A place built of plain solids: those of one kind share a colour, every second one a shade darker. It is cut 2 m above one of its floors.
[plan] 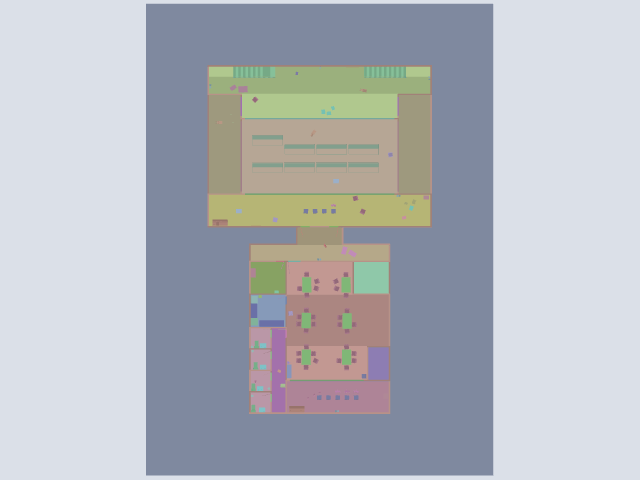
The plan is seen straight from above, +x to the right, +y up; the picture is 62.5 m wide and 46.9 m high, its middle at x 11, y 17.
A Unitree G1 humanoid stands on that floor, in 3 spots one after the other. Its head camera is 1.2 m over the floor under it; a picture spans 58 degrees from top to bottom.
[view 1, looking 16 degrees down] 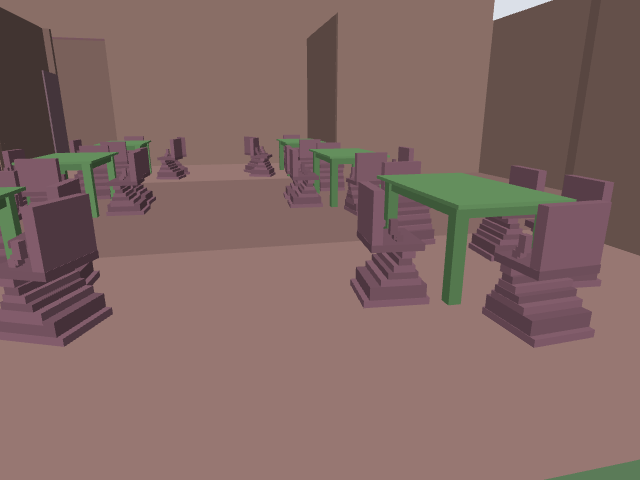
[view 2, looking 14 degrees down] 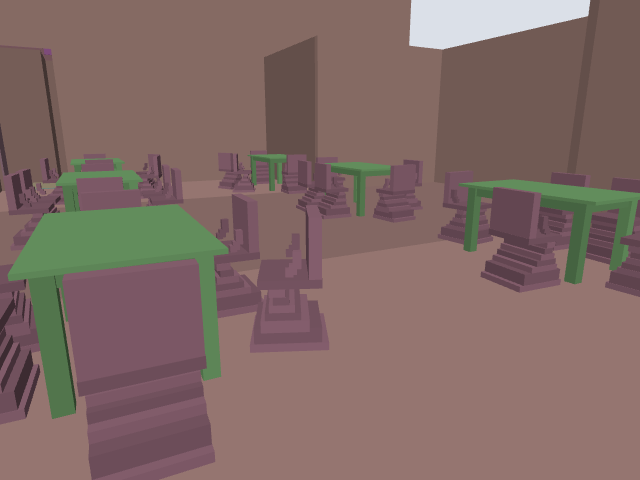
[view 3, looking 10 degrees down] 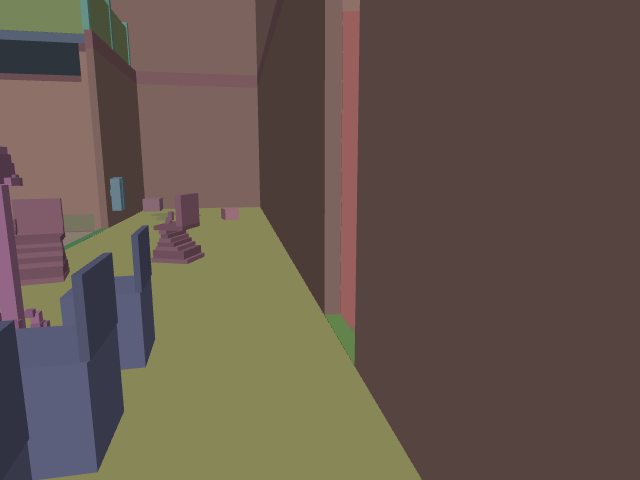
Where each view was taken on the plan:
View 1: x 11.66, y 2.34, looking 77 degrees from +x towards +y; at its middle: floor_school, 4.73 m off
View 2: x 9.53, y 2.77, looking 62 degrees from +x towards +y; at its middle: folding_chair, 2.50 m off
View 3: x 9.54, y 19.04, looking -11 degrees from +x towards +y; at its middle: wall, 3.57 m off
